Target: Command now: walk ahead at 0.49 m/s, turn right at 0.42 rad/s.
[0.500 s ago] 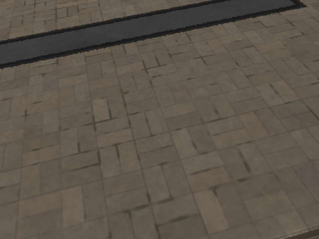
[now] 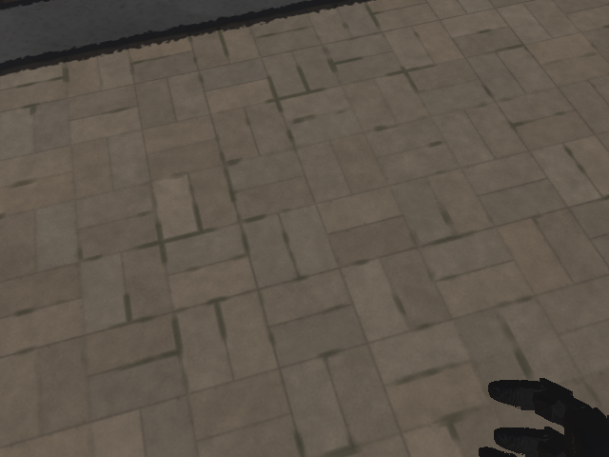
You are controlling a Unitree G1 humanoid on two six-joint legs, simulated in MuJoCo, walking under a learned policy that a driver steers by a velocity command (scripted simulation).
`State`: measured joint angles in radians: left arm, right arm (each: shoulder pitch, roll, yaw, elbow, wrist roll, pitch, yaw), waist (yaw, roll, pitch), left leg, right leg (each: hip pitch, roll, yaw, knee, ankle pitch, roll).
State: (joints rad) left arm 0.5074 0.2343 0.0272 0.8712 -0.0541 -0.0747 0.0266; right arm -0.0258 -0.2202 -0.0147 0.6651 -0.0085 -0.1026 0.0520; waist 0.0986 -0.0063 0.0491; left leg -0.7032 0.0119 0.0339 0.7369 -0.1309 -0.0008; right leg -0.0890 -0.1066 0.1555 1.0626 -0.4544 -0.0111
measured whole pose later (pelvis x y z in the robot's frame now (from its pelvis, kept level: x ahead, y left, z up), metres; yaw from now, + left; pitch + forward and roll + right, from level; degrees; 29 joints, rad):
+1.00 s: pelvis +0.58 -0.12 +0.03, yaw -18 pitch +1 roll -2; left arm 0.28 0.30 0.03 0.74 0.02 -0.04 0.02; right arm 0.14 -0.27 -0.02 0.73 0.00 -0.08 0.06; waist 0.03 0.03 0.03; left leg -0.48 -0.01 0.03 0.47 0.02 0.04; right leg 0.00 0.05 -0.07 0.49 -0.46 -0.04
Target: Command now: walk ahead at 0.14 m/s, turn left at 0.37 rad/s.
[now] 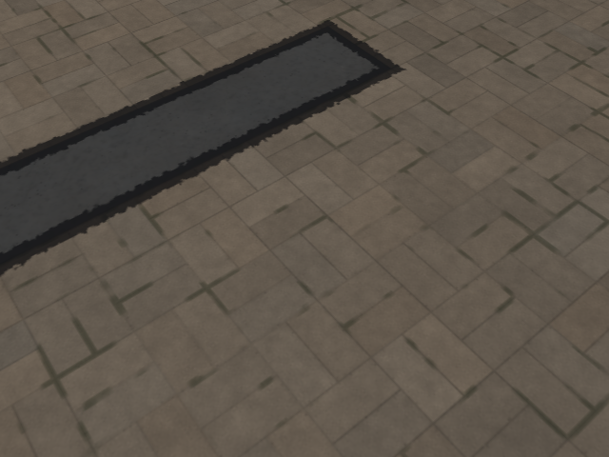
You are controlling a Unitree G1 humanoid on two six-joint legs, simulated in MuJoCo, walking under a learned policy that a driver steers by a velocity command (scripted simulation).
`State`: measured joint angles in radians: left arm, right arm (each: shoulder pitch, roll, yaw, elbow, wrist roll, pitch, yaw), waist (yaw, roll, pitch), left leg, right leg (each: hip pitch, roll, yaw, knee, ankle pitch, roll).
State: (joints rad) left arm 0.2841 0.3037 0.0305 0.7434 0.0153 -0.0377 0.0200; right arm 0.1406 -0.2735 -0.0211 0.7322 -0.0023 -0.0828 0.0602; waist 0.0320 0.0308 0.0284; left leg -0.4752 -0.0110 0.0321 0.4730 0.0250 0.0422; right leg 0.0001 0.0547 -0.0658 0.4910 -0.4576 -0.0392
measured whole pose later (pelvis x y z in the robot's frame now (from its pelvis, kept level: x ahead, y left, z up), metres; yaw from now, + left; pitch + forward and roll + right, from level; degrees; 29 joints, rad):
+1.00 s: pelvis +0.09 -0.04 +0.01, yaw +21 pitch -1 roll +0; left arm 0.23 0.25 0.01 0.73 0.02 -0.02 0.01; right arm 0.22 -0.23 -0.02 0.76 -0.02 0.02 -0.01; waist 0.02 -0.02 0.02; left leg -0.19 -0.01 -0.05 0.52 -0.32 -0.01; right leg -0.27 0.00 0.04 0.51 -0.23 0.02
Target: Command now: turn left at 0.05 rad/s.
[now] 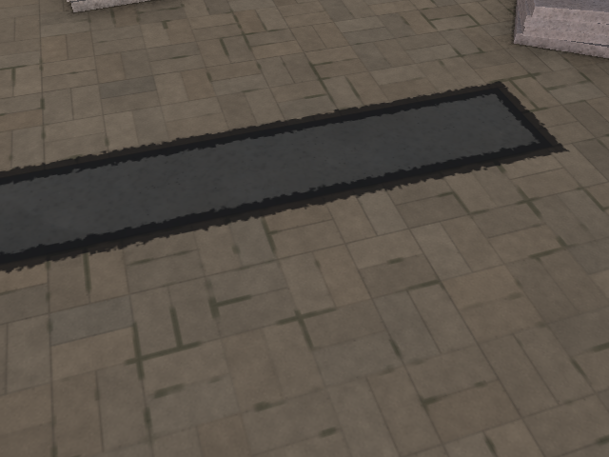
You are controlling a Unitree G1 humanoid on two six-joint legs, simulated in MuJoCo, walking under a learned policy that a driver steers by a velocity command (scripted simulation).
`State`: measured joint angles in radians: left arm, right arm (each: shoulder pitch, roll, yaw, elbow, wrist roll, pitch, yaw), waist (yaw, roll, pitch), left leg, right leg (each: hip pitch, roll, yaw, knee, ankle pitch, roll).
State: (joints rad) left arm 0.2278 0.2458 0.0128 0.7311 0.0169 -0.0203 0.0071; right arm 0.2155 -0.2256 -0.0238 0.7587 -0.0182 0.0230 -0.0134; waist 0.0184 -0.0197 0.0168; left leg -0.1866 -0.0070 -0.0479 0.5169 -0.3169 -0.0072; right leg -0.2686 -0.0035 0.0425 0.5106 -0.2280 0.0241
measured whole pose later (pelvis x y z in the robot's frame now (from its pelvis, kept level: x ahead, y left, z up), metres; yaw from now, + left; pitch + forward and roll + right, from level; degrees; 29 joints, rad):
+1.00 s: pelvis +0.35 +0.02 +0.00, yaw -4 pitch +1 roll +2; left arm 0.33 0.29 0.06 0.80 -0.03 -0.05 0.01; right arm 0.19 -0.26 -0.06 0.79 -0.01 -0.10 0.02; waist 0.01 -0.05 0.05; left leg -0.29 -0.04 0.11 0.43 -0.15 0.06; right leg -0.46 -0.07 0.06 1.19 -0.32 -0.02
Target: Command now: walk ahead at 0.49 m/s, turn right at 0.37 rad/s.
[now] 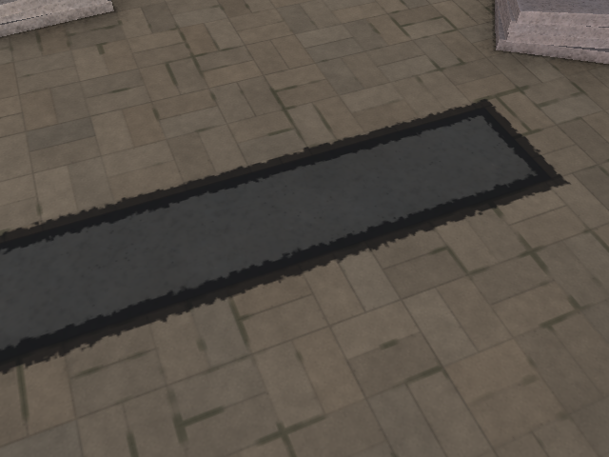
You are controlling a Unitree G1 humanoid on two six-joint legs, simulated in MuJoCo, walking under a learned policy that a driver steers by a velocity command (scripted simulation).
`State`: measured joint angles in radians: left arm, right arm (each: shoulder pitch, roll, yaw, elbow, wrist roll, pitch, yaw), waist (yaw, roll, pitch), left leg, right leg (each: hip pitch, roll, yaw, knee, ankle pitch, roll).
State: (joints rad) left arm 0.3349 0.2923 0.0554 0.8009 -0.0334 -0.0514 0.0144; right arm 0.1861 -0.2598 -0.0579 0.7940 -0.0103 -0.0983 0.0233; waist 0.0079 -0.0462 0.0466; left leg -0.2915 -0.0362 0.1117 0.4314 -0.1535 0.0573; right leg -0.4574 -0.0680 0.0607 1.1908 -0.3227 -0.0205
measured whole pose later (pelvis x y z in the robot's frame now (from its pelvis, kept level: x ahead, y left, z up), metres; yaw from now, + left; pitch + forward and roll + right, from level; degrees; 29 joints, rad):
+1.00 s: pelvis +0.59 -0.09 -0.02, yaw -8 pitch +2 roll +0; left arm 0.27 0.29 0.05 0.78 -0.01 -0.08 0.00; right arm 0.17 -0.30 -0.06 0.74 0.02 -0.08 0.05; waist 0.00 -0.01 0.04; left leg -0.48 -0.07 0.01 0.60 -0.16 0.09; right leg -0.24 0.02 0.03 1.13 -0.46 -0.01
